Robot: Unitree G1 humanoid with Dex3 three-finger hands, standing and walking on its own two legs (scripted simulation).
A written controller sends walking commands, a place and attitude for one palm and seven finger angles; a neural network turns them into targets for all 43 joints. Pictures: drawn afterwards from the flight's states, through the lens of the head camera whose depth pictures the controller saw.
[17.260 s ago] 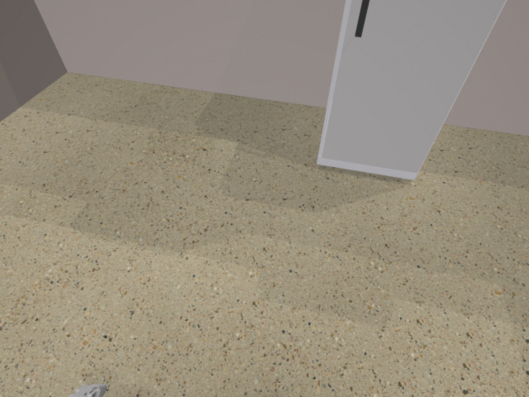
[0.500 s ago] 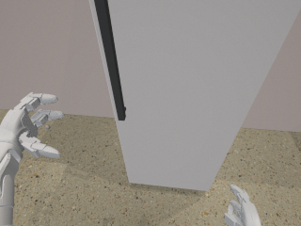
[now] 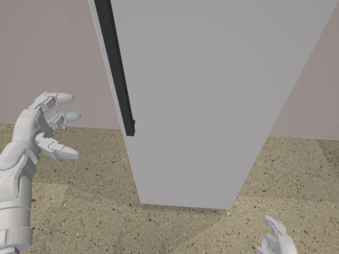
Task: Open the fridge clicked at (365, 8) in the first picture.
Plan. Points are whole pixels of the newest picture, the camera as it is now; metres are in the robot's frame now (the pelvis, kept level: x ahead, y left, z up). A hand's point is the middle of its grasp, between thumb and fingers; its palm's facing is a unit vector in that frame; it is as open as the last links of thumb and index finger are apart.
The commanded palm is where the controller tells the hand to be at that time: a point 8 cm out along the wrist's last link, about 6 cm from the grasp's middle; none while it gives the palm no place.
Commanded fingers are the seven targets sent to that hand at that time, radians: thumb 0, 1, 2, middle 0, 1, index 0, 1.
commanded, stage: move the hooked fingers beside the handle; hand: left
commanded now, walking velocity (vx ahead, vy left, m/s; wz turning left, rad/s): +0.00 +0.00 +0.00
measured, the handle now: (121, 77) +0.49 +0.17 +0.18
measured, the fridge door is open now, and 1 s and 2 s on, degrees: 0 0 0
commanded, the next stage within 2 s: feel for the door with the fingertips in 1.84 s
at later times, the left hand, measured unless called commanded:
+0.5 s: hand (79, 114) +0.37 +0.24 +0.16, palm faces +0.06 -1.00 -0.03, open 14.0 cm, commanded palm +0.35 +0.29 +0.16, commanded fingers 0.00 -0.50 0.30 -0.30 -1.20 -0.30 -1.20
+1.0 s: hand (96, 99) +0.43 +0.22 +0.16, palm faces +0.06 -1.00 -0.03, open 14.0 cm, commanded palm +0.40 +0.27 +0.16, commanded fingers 0.00 -0.50 0.30 -0.30 -1.20 -0.30 -1.20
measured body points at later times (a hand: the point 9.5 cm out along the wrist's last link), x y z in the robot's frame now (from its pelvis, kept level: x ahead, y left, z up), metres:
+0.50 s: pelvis +0.01 +0.01 +0.00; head +0.01 +0.00 +0.45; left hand +0.36 +0.30 +0.16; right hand +0.16 -0.24 -0.09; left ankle -0.02 +0.12 -0.74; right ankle +0.03 -0.10 -0.74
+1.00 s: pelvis +0.00 +0.00 +0.00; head +0.02 +0.00 +0.45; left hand +0.42 +0.27 +0.16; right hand +0.11 -0.26 -0.10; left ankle -0.02 +0.12 -0.74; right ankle +0.03 -0.10 -0.74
